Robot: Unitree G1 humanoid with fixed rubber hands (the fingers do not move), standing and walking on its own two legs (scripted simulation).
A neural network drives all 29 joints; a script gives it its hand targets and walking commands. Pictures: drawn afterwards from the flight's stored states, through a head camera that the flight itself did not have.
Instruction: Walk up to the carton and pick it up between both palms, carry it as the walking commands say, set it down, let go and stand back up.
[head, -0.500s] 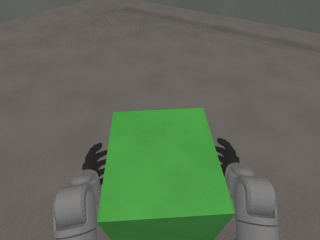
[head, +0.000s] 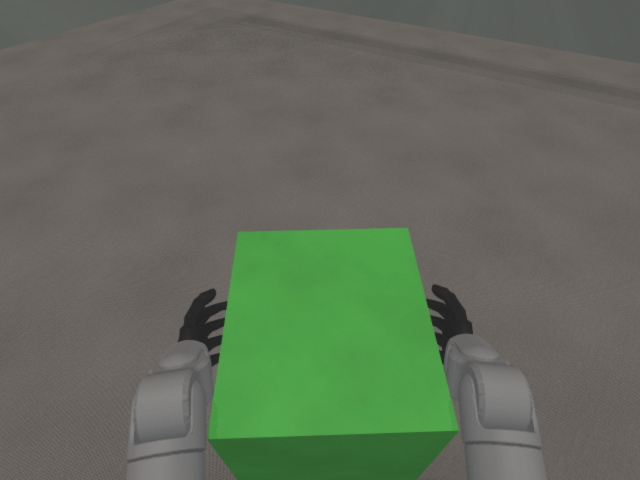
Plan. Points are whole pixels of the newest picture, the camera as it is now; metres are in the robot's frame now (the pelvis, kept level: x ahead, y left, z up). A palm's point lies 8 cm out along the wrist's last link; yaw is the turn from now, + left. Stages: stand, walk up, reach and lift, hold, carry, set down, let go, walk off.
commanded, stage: carry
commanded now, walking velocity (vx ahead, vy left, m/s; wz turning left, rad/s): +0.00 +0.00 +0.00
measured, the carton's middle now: (326, 367) +0.28 +0.00 -0.02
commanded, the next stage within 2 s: hold in 0.92 s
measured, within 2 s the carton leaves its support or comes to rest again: neither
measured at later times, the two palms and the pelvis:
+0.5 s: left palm (199, 338) +0.29 +0.16 +0.05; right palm (447, 330) +0.29 -0.15 +0.05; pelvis +0.03 +0.00 +0.00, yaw +0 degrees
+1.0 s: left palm (203, 342) +0.29 +0.16 +0.04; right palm (445, 333) +0.30 -0.16 +0.03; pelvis +0.03 +0.00 +0.01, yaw +0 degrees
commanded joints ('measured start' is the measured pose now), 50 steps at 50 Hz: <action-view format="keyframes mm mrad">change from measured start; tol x2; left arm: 1 -415 -739 -581 -78 -231 -50 -187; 46 -335 -578 -514 -1 -147 -230 -145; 47 -239 -573 -418 210 -60 -210 -148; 48 -324 -593 -473 143 -91 -245 -152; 50 -432 -661 -540 20 -141 -278 -162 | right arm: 1 -432 745 601 -82 243 -42 188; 18 -371 681 571 -55 191 -116 164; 46 -343 600 518 0 133 -218 147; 47 -327 602 464 120 112 -208 162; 48 -367 586 465 60 87 -241 160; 50 -423 661 529 9 119 -262 172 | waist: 1 4 -17 -198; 46 -4 -2 -199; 47 72 43 0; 48 21 17 -38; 50 12 2 -105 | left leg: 1 60 74 -83 -101 -80 21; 19 98 93 -77 -89 47 23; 46 104 98 -72 -86 48 21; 47 198 -110 -157 -158 52 49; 48 203 -95 -150 -162 25 41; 50 243 -86 -165 -160 85 34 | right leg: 1 98 -92 106 -120 -163 -8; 8 119 -95 92 -91 -74 -7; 19 132 -95 79 -60 9 -7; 46 132 -98 80 -63 20 -10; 47 314 117 120 -123 12 -32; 48 327 109 135 -130 7 -36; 50 358 114 136 -121 68 -30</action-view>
